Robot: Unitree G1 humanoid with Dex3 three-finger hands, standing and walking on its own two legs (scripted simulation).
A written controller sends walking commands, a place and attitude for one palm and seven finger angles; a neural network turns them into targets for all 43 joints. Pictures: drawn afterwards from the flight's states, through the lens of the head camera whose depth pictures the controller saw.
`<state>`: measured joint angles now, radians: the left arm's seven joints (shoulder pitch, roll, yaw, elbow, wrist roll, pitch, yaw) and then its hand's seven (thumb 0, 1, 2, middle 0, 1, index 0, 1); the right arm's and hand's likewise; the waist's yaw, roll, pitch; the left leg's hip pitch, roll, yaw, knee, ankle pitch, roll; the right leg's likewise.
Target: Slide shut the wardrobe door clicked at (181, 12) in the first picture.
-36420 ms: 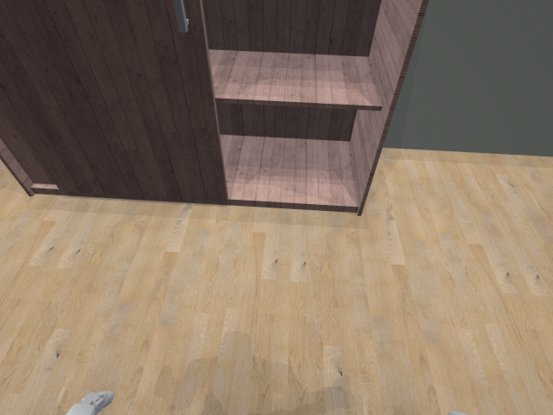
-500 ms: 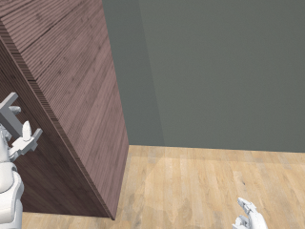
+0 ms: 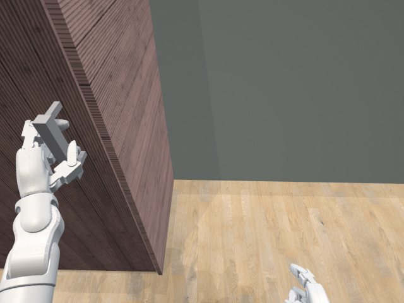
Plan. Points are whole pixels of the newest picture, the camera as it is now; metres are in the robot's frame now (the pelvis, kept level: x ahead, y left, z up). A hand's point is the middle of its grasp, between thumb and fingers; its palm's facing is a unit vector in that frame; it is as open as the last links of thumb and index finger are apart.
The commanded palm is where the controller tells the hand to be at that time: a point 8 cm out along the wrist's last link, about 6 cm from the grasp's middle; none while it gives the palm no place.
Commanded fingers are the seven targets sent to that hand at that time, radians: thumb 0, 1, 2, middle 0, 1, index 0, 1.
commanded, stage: stop walking and hold the door there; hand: left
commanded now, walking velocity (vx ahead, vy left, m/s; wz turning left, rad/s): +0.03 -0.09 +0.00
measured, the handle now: (66, 142) +0.35 +0.29 +0.15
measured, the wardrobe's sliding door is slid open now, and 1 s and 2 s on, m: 0.00 0.00 0.00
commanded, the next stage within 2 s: loosen the grip on the handle in 1.08 s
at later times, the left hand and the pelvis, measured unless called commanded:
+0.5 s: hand (74, 163) +0.30 +0.26 +0.15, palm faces +0.33 -0.93 -0.13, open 6.0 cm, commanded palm +0.27 +0.27 +0.15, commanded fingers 0.00 0.90 0.90 -0.45 -1.40 -0.45 -1.40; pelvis +0.01 +0.05 +0.01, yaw -2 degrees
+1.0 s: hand (75, 162) +0.31 +0.26 +0.14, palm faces +0.45 -0.87 -0.21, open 6.2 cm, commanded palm +0.27 +0.27 +0.15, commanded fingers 0.00 0.90 0.90 -0.45 -1.40 -0.45 -1.40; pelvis +0.05 +0.02 +0.00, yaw -1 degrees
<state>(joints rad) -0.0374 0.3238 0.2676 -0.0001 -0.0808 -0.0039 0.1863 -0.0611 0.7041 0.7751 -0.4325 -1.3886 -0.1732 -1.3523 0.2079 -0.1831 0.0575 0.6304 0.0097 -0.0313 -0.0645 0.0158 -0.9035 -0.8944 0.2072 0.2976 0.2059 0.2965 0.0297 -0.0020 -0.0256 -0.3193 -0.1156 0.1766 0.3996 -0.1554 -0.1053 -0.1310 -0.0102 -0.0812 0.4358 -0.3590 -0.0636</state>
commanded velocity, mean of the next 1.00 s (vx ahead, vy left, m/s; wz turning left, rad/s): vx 0.01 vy -0.07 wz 0.00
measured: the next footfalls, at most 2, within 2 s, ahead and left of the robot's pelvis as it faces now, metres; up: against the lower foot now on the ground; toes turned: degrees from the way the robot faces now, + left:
left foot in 0.14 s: +0.07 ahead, +0.12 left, +0.00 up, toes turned +2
right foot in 0.60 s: +0.07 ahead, -0.09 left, +0.00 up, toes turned -4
